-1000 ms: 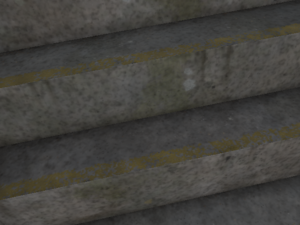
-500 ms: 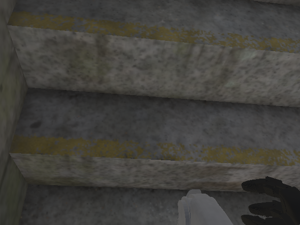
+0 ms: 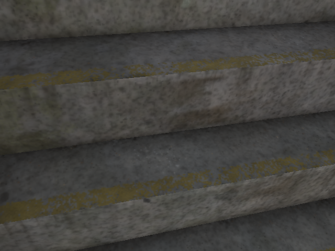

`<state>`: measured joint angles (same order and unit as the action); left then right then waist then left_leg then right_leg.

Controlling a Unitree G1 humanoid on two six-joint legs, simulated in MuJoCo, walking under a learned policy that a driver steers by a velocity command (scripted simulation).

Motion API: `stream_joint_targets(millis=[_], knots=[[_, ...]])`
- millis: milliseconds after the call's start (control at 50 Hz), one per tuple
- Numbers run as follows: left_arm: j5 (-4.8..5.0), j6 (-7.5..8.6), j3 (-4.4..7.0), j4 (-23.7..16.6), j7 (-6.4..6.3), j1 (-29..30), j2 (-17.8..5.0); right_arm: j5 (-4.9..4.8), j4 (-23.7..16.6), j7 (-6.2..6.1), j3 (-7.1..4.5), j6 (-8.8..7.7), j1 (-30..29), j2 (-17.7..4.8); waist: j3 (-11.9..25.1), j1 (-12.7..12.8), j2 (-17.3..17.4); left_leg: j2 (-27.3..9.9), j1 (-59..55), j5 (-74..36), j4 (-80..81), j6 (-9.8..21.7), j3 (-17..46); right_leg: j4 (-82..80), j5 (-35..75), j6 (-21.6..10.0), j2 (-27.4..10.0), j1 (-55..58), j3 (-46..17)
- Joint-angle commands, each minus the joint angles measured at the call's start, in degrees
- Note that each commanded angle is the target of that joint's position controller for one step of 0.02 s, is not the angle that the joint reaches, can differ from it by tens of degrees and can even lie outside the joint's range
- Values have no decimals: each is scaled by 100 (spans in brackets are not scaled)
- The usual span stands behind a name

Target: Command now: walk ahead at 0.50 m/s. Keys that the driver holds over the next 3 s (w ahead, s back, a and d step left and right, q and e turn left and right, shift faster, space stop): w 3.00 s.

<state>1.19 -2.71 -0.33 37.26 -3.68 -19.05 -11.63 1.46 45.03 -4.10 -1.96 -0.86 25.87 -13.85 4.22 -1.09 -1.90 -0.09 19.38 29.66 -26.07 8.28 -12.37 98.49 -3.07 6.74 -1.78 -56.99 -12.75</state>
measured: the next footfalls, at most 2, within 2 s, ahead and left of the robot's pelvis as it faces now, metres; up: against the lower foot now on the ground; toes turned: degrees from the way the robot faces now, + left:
right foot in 0.38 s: -0.28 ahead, -0.23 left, -0.26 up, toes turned -7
left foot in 0.86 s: +0.14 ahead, +0.07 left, -0.02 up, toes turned +5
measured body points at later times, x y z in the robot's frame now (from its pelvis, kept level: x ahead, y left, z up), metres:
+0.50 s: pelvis -0.20 -0.14 -0.28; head -0.19 -0.16 +0.17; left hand -0.23 +0.10 -0.42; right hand +0.02 -0.31 -0.37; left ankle -0.16 -0.01 -0.70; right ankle -0.31 -0.23 -0.98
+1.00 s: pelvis -0.03 -0.03 -0.12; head +0.00 +0.02 +0.32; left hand +0.10 +0.24 -0.27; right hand +0.15 -0.24 -0.21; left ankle +0.10 +0.07 -0.74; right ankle -0.16 -0.24 -0.67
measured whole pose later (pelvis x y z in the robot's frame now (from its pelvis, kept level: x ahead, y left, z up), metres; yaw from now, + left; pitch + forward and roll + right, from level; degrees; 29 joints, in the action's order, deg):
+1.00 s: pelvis -0.03 -0.03 -0.12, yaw +0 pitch +2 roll -1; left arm 1.0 4.1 3.3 49.5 1.1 -8.8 -18.5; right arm 2.8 43.5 1.4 0.9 -3.0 4.5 -7.0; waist -2.3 -0.8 -6.0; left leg -3.7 50.6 23.7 -72.4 3.3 -5.1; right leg 88.0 -0.1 -5.9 4.0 -26.5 -13.9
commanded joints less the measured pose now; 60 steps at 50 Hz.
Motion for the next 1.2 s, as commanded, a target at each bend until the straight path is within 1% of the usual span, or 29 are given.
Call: stream_joint_targets(millis=[20,120,160,220,280,340,380,400,420,440,460,480,500,520,560,600,700,760,780,800,820,860,880,900,920,960,1000,1140,1200], knots=[[-16,140,-63,-353,38,-3,-71,-9,-310,57,-217,-8,203,-613,-460,97,613,-1966,-1107,606,1382,421,2498,-356,-164,101,-7,-1423,28],[-97,-98,48,-329,76,-144,-270,216,-953,-9,-133,-34,-1182,-688,-24,750,1193,-1465,830,-217,862,-199,1212,57,229,480,439,1162,883],[-206,-4,204,-362,34,-657,-658,100,-1340,-42,99,-75,-1796,-475,55,1205,1602,-980,1736,-195,675,-352,506,-268,591,354,686,2823,1542],[9,-27,204,-311,-102,-1145,-758,218,-1922,53,68,-8,-2556,-512,-30,1251,1325,-1180,1849,543,-440,-413,507,-2054,-433,34,398,3683,2024],[-296,-57,0,-206,150,-462,-369,-221,-2262,-18,76,114,-2470,104,-694,405,832,-943,2094,613,-2683,-986,622,-6691,2122,-1108,-542,4083,1980],[-543,-47,-203,307,641,-22,-123,-655,-2221,-149,387,143,-1499,982,-911,-638,-1468,-113,2971,758,-7646,-963,479,-9516,4291,-1914,-1049,4225,2057],[-512,148,-404,24,799,1163,-262,-642,-2467,-35,407,111,-1482,1073,-1131,-1212,-1330,584,4631,1950,-10744,-958,1055,-8505,5529,-1436,-915,4425,1537],[-416,240,68,516,882,-208,-1109,-480,-2251,237,613,-91,-1562,1226,-1079,-645,-978,540,5316,-126,-11294,-831,1231,-6220,5671,-833,-831,4061,1326],[-115,188,400,1136,747,-1450,-1882,-387,-1974,346,547,-263,-1174,1093,-489,-449,-941,93,6363,-872,-11222,-770,1791,-6435,3488,-1363,-1565,5681,483],[-87,139,384,1281,610,-2102,-1600,-339,-1783,497,348,-419,-1899,388,-264,243,-453,22,7255,-1042,-11188,-692,1907,-6650,1856,-1585,-1569,7079,352],[-193,192,229,1194,488,-2150,-941,-300,-1876,537,350,-411,-2876,455,76,557,130,18,7530,-1210,-11000,-621,1959,-6866,353,-1489,-1455,7463,99],[-111,496,643,616,96,-923,-2174,-663,-2659,324,423,-264,-3439,431,-560,115,-2410,-1083,7662,-1489,-8703,-956,2840,-8287,-1638,-2196,-3424,6599,-3231],[-307,560,389,762,-74,-1048,-1087,-536,-2446,202,126,-184,-4190,-402,-833,614,-585,-957,7866,-2006,-8943,-1256,2848,-8377,-2094,-2324,-3246,6764,-3238],[-470,586,205,829,-121,-986,-540,-416,-2283,171,21,-72,-4344,-300,-1203,597,-232,-741,7520,-2125,-9219,-1354,2601,-8331,-2131,-2314,-2849,6420,-2702],[-242,627,164,782,-153,-607,-550,-269,-1996,139,159,38,-3870,268,-1825,435,-317,-840,7119,-1845,-9169,-1486,1965,-8341,-1790,-2323,-2217,5700,-1992],[-199,606,96,1074,-176,-1129,-250,-372,-1867,212,257,-42,-3675,690,-2046,573,-771,-802,6940,-1333,-9349,-1453,1645,-8248,-1201,-2165,-1740,5556,-1302],[-146,541,195,1580,-271,-2099,-376,-412,-1797,378,439,-160,-3407,1207,-1811,761,-566,-890,8381,152,-10645,-1188,1565,-8122,-336,-2087,-2123,7038,-1087],[23,541,161,1796,-292,-1793,-268,-496,-2712,491,795,-276,-4576,1475,-2463,704,-444,-1052,10129,1836,-11068,-936,1901,-8255,-507,-1532,-2229,7180,-348],[222,447,182,1739,-353,-1348,-384,-451,-3032,586,962,-417,-4655,1493,-2191,346,-263,-1403,8697,1379,-8931,-725,1525,-8821,-496,-1168,-1774,5871,366],[138,368,170,1649,-324,-972,-423,-225,-3172,683,1019,-519,-4684,1392,-1690,190,255,-1318,5597,-67,-7386,-562,870,-9744,-198,-1214,-1450,3912,977],[300,356,261,1580,-249,-784,-927,-15,-3157,719,1028,-502,-4356,1401,-503,-152,-129,-618,1363,-397,-6582,-317,225,-10238,3569,-1499,-1252,2196,1152],[191,527,458,1579,78,-687,-1863,33,-2057,507,48,-392,-1363,-306,1982,-1522,-903,335,-1372,36,-5991,58,404,-7285,10564,-1480,-1279,3990,1033],[318,661,581,1360,130,6,-2030,332,-1322,470,-261,-335,117,-1189,2438,-2155,-286,195,-2276,-225,-3963,355,2214,-5351,9303,-1317,-889,3790,482],[206,886,284,1268,316,-643,-507,367,-759,442,-374,-439,313,-1731,3437,-918,3608,-2124,-3605,-1031,-896,1405,6302,-1971,268,-1222,995,2362,-572],[103,1034,380,1565,509,-824,-715,459,-714,432,-193,-364,236,-1048,4277,-947,2497,-1859,-3261,401,-296,907,6893,-308,-180,-1247,1100,2719,-1309],[-66,854,165,765,604,530,146,39,56,583,-86,-137,-488,-369,1775,-217,1572,-1356,-871,2385,-86,124,5452,-64,207,-1333,609,1750,-313],[-101,674,-1,661,638,702,480,116,560,515,99,-152,-1223,394,28,414,692,-1108,1426,1803,-632,-179,3862,320,814,-1476,460,1481,-106],[-89,434,-292,921,507,561,862,134,1181,552,83,-48,-969,280,-712,726,369,-1245,1427,-79,56,-601,2163,2394,991,-1358,693,-1165,-4],[-96,393,-260,664,320,967,516,193,967,407,88,42,-987,53,-708,622,586,-1290,1823,87,580,-547,1646,1767,1091,-820,644,-1392,338]])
